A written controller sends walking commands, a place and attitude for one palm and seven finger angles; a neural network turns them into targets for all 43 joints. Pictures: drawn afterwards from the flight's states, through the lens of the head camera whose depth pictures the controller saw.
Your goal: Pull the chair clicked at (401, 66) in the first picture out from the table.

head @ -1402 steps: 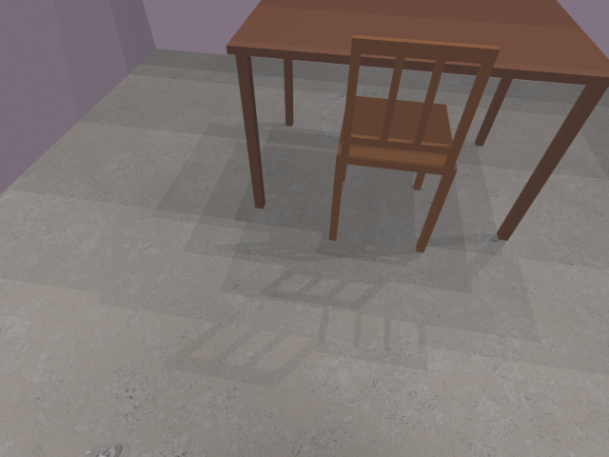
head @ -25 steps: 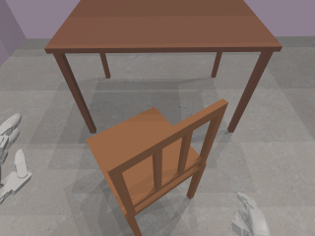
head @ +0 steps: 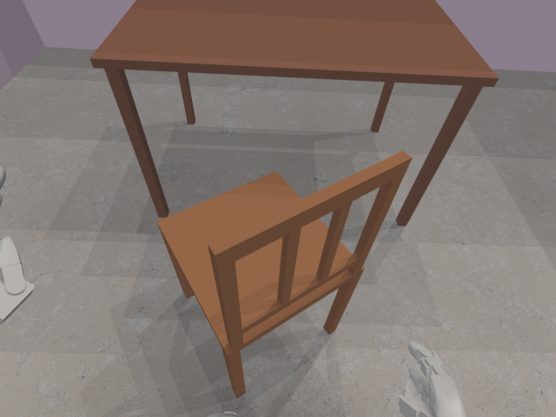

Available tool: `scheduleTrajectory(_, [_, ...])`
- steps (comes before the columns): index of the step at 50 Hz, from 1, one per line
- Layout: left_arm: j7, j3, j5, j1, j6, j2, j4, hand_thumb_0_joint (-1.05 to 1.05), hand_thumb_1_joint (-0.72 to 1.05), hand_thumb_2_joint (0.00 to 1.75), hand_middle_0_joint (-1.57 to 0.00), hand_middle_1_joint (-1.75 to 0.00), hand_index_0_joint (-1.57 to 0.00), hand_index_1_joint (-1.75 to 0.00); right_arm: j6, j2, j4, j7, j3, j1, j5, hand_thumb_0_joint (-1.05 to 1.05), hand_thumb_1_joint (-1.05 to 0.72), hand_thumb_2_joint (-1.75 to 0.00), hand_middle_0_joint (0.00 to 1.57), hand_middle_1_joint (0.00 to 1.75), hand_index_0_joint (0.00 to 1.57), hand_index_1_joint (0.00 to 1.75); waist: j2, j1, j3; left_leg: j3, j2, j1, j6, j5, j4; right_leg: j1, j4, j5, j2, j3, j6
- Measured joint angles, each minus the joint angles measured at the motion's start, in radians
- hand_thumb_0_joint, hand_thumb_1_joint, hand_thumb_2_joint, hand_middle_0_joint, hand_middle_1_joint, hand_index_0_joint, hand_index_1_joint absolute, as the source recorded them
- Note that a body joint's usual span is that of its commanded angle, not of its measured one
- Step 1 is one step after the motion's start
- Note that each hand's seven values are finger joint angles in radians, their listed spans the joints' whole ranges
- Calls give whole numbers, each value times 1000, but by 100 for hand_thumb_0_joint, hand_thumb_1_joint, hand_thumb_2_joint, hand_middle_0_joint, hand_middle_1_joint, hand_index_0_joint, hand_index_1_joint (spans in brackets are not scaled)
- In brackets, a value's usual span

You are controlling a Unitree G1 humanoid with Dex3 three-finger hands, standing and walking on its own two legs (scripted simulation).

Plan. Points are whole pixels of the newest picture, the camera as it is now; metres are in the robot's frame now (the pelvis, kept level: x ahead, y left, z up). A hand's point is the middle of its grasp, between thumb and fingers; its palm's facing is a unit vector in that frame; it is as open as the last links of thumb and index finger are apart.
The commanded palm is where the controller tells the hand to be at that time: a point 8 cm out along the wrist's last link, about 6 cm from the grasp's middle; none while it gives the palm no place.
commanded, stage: step back with the hand held close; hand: left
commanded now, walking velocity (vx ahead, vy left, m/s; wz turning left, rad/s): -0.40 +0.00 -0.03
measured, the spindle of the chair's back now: (287, 268) +0.39 +0.01 -0.09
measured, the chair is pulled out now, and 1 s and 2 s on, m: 0.52 0.52 0.52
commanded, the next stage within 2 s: stop stepping back and stand still in 0.62 s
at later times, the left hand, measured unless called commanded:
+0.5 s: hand (37, 306) +0.18 +0.24 +0.18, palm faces +0.38 -0.79 -0.49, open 7.4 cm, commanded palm +0.11 +0.29 +0.19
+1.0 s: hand out of the picture +0.09 +0.25 +0.16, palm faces +0.39 -0.80 -0.46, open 7.4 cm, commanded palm +0.03 +0.29 +0.19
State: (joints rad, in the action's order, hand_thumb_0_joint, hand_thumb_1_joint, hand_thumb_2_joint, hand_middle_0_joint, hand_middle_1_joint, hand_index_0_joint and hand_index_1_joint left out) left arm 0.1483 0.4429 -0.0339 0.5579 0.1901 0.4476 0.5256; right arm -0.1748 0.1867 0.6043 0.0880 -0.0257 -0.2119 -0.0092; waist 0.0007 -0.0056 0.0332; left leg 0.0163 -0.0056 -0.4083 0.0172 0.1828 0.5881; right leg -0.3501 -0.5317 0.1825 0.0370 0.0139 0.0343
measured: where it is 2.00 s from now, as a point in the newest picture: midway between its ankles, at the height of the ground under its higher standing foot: outside the picture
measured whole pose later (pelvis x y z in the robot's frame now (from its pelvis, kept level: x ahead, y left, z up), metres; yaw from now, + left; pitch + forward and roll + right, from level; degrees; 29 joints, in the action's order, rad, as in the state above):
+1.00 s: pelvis -0.11 -0.01 +0.00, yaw +1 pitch -1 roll -2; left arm 0.13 0.42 -0.05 0.58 0.15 0.43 0.52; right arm -0.14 0.20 0.66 0.07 -0.02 -0.25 -0.03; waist -0.01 0.03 0.01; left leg -0.02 -0.03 -0.32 0.02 0.41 0.69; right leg -0.32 -0.54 0.20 0.03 0.08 0.01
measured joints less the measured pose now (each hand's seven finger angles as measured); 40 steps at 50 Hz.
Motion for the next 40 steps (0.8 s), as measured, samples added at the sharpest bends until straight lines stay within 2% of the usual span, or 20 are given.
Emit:
scheduleTrajectory(7, [2, -14, 4, -9, 19, -26, 24, 2, 89, 90, -21, -31, -22, -30, -12, 13, 10, -7, 9, 7, 9, 1, -91, -90, 20, 30, 20, 30, 1, -12, 4, 4, -11, -53, -2, 73, 62, -33, -14, -7, -9, 6, 0])
scheduleTrajectory(10, [4, -13, 2, -12, 29, -24, 46, 2, 89, 90, -21, -31, -22, -30, -14, 20, 17, -3, 17, 14, 11, 1, -91, -90, 20, 30, 20, 30, -3, -7, 12, 5, -13, -65, -1, 23, 68, -50, -39, 3, -10, 8, 2])
scheduleTrajectory(15, [-1, 22, 12, -24, 46, -2, 45, 2, 88, 90, -21, -31, -22, -30, -32, -3, 20, 4, 25, 10, 12, 2, -91, -90, 20, 30, 20, 30, -3, 9, 13, 18, -19, -65, -3, 2, 52, -54, -150, 139, -42, -5, -21])
scheduleTrajectory(17, [-4, 42, 7, -25, 55, 15, 44, 2, 88, 90, -21, -31, -22, -30, -43, -15, 25, -1, 21, 7, 15, 2, -91, -90, 20, 30, 20, 30, -9, 5, 5, 19, -22, -68, -11, -11, 36, -13, -107, 142, -48, -2, -31])
scheduleTrajectory(18, [-6, 52, 4, -24, 62, 22, 43, 2, 89, 90, -21, -31, -22, -30, -47, -18, 27, -4, 17, 10, 17, 2, -91, -90, 20, 30, 20, 30, -13, -1, 2, 15, -24, -73, -15, -14, 35, 7, -67, 102, -49, -3, -29])
scheduleTrajectory(20, [-15, 51, 2, -31, 75, 16, 35, 2, 89, 90, -21, -31, -22, -30, -51, -13, 39, -9, 14, 28, 22, 1, -91, -90, 20, 30, 20, 30, 10, -6, 15, 22, -45, -77, -23, -20, 35, 13, -38, 64, -69, 3, -21])
scheduleTrajectory(22, [-22, 30, -5, -32, 78, 9, 36, 2, 89, 90, -21, -31, -21, -30, -49, -8, 45, -14, 18, 34, 18, 1, -91, -90, 20, 30, 20, 30, 13, -6, 17, 33, -35, -95, -28, 60, 78, 7, -37, 63, -68, 4, -25])
scheduleTrajectory(25, [-27, -4, -2, -24, 66, -8, 40, 1, 89, 90, -21, -31, -22, -30, -19, -2, 63, -20, 36, 36, 17, 1, -91, -90, 20, 30, 20, 30, -15, -3, 0, 25, 15, -119, -32, 208, 299, -2, -20, 54, -37, -8, -28])
scheduleTrajectory(26, [-27, -7, 0, -22, 61, -11, 42, 1, 88, 90, -21, -31, -22, -30, -6, -4, 65, -18, 38, 38, 15, 2, -91, -90, 20, 30, 20, 30, -30, 2, -4, 16, 23, -107, -30, 244, 325, -3, -8, 44, -25, -12, -25])
scheduleTrajectory(28, [-20, 2, 3, -14, 53, -10, 48, 1, 88, 90, -21, -31, -22, -30, 13, -6, 54, -10, 35, 39, 10, 2, -91, -90, 20, 30, 20, 30, -59, 18, -7, 0, 19, -45, -24, 242, 233, -16, 2, 29, -3, -14, -15])
scheduleTrajectory(30, [-12, 12, 3, 2, 50, -2, 70, 1, 88, 90, -21, -31, -22, -30, 14, 10, 18, -4, 35, 33, 9, 2, -91, -90, 20, 30, 20, 30, -43, 39, -9, 5, -16, 41, -9, 78, 21, -52, -34, 34, -6, 7, -2])
scheduleTrajectory(31, [-11, 21, 3, 1, 54, 12, 75, 1, 88, 90, -21, -31, -22, -30, 8, 4, 16, -3, 45, 40, 9, 2, -91, -90, 20, 30, 20, 30, -54, 43, -1, 3, -9, 36, -11, 86, 6, -87, -96, 78, 1, 0, -2])
scheduleTrajectory(33, [-12, 39, -3, 4, 59, 32, 73, 1, 88, 90, -21, -31, -22, -30, -1, -22, 30, -8, 52, 58, 11, 1, -91, -90, 20, 30, 20, 30, -88, 22, 27, -21, 0, 35, -12, 96, 14, -145, -268, 217, -11, -40, -9])
scheduleTrajectory(35, [-16, 43, -9, 7, 52, 27, 79, 2, 88, 90, -21, -31, -22, -30, -21, -37, 42, -18, 46, 64, 19, 1, -91, -90, 20, 30, 20, 30, -81, 10, 42, -26, -19, 49, -16, 82, -6, -166, -381, 294, -40, -36, -11])
scheduleTrajectory(37, [-19, 36, -6, -4, 47, 16, 86, 2, 88, 90, -21, -31, -22, -30, -38, -46, 47, -33, 40, 56, 20, 1, -91, -90, 20, 30, 20, 30, -56, 5, 50, -18, -40, 68, -22, 55, -36, -138, -368, 283, -53, -7, -22])
scheduleTrajectory(40, [-22, 36, -9, 5, 39, 15, 93, 2, 88, 90, -21, -31, -22, -30, -37, -46, 28, -51, 26, 27, 10, 1, -91, -90, 20, 30, 20, 30, -19, 3, 38, -9, -61, 74, -35, 32, -50, -40, -171, 196, -42, 37, -30])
